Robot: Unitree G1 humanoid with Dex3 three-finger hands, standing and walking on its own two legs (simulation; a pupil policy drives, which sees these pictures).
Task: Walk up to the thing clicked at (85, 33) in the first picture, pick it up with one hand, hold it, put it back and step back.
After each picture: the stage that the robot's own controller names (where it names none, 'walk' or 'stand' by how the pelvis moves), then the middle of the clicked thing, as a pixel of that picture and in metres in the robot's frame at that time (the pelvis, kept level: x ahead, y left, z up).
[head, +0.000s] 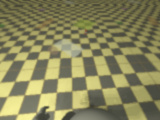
stand; (85, 31) +2.21 +0.17 -0.72
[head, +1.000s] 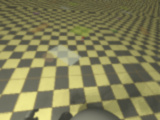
walk; (82, 38) +2.07 +0.14 -0.71
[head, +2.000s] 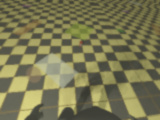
walk; (80, 43) +1.47 +0.15 -0.71
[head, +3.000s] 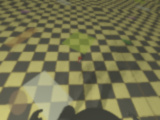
walk; (79, 59) +1.03 +0.13 -0.71
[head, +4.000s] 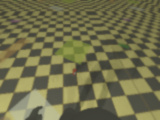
walk; (74, 71) +0.78 +0.19 -0.71
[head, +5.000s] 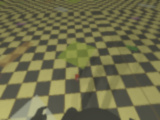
stand; (77, 77) +0.66 +0.20 -0.71
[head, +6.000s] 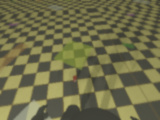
stand; (74, 78) +0.60 +0.23 -0.71
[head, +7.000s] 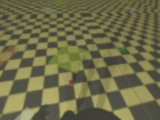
stand; (71, 83) +0.57 +0.22 -0.72
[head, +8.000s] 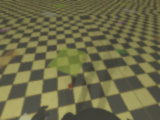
stand; (70, 86) +0.53 +0.24 -0.72
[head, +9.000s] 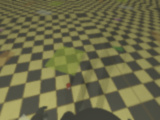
stand; (68, 86) +0.51 +0.27 -0.72
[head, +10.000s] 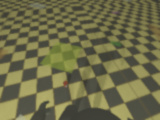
stand; (65, 84) +0.47 +0.31 -0.71
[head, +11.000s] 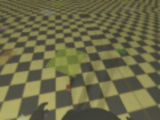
stand; (68, 87) +0.49 +0.27 -0.72
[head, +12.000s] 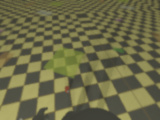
stand; (67, 89) +0.46 +0.29 -0.72
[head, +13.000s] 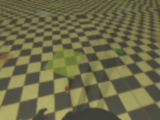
stand; (67, 89) +0.46 +0.29 -0.72
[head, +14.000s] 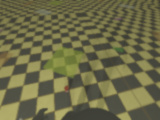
stand; (66, 89) +0.45 +0.29 -0.72
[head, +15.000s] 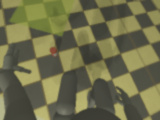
go down; (54, 51) +0.49 +0.37 -0.40
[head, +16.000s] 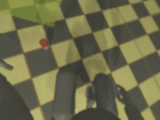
go down; (45, 44) +0.48 +0.42 -0.31
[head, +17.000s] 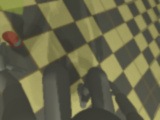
close in; (13, 40) +0.44 +0.46 -0.23
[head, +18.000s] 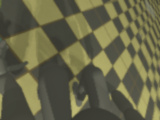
close; out of the picture +0.41 +0.47 -0.21
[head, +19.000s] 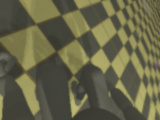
lift; out of the picture +0.41 +0.48 -0.21
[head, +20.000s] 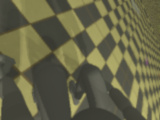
lift; out of the picture +0.40 +0.48 -0.21
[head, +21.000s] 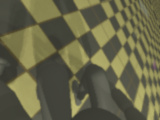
lift; out of the picture +0.40 +0.48 -0.20
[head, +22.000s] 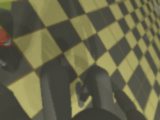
lift; (2, 38) +0.41 +0.48 -0.21
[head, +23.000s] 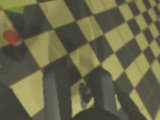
lift; (14, 39) +0.42 +0.47 -0.22
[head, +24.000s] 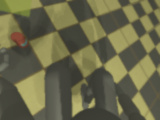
lift; (20, 40) +0.43 +0.47 -0.22
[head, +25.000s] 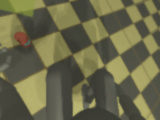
lift; (23, 40) +0.43 +0.46 -0.23
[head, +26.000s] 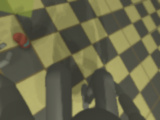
lift; (22, 41) +0.43 +0.47 -0.23
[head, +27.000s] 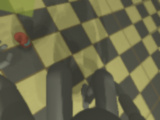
lift; (23, 40) +0.43 +0.46 -0.23
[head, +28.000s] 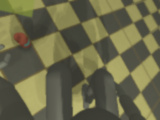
lift; (23, 40) +0.43 +0.46 -0.23
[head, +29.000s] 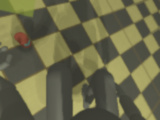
lift; (23, 40) +0.43 +0.46 -0.23
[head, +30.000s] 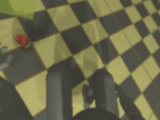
lift; (24, 42) +0.43 +0.46 -0.23
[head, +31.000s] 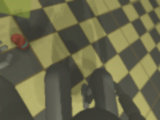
lift; (20, 42) +0.43 +0.47 -0.22
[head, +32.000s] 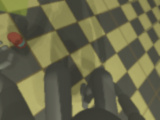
lift; (17, 40) +0.42 +0.47 -0.22
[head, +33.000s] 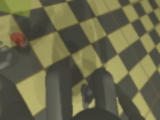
lift; (20, 41) +0.43 +0.47 -0.22
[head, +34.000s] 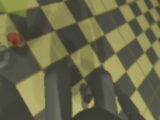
lift; (17, 41) +0.42 +0.47 -0.22
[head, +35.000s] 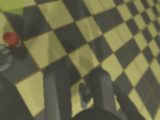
stand; (13, 41) +0.42 +0.47 -0.22
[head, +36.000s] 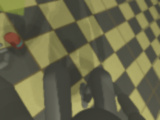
stand; (15, 41) +0.42 +0.47 -0.22
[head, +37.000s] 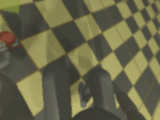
lift; (10, 40) +0.41 +0.47 -0.22
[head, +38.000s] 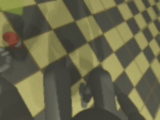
lift; (13, 40) +0.42 +0.47 -0.22
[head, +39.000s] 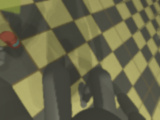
lift; (11, 40) +0.42 +0.47 -0.22
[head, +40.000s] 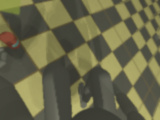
lift; (11, 41) +0.42 +0.47 -0.22
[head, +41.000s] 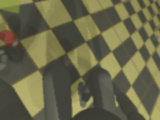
lift; (10, 39) +0.42 +0.47 -0.22
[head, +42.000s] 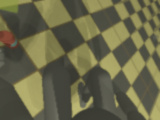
lift; (9, 40) +0.41 +0.47 -0.22
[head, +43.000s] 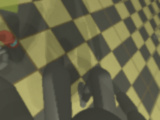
stand; (9, 40) +0.41 +0.47 -0.22
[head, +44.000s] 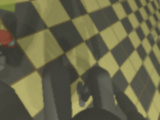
lift; (6, 39) +0.41 +0.47 -0.21
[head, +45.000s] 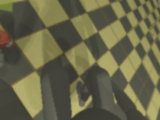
lift; (4, 40) +0.41 +0.47 -0.22
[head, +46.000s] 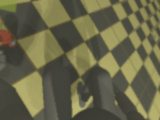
lift; (7, 39) +0.41 +0.47 -0.21
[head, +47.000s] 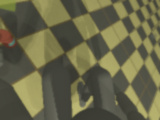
lift; (6, 39) +0.41 +0.47 -0.21
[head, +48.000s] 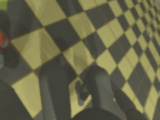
lift; out of the picture +0.41 +0.48 -0.21
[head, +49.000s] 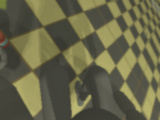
lift; out of the picture +0.41 +0.48 -0.21
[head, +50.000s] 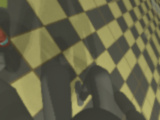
lift; out of the picture +0.41 +0.48 -0.21
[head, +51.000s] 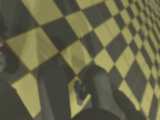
lift; out of the picture +0.40 +0.48 -0.21
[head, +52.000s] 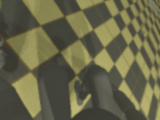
lift; out of the picture +0.40 +0.48 -0.21
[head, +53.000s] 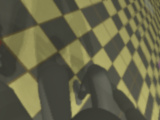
lift; out of the picture +0.40 +0.48 -0.21
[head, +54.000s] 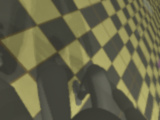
lift; out of the picture +0.40 +0.48 -0.21
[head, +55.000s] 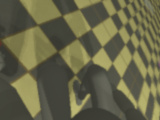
lift; out of the picture +0.40 +0.48 -0.21
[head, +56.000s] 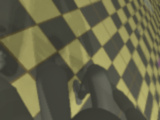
lift; out of the picture +0.40 +0.48 -0.21
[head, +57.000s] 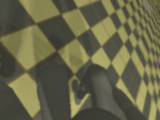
lift; out of the picture +0.40 +0.48 -0.21
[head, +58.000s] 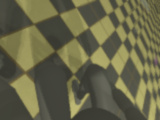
lift; out of the picture +0.40 +0.48 -0.21
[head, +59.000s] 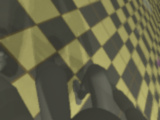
lift; out of the picture +0.40 +0.48 -0.21
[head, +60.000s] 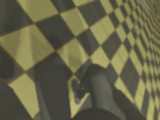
lift; out of the picture +0.40 +0.48 -0.20
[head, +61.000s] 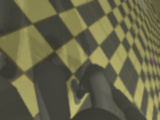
lift; out of the picture +0.39 +0.48 -0.21
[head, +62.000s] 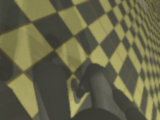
lift; out of the picture +0.40 +0.49 -0.20
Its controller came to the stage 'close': yes
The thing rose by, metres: 0.00
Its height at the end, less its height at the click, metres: +0.00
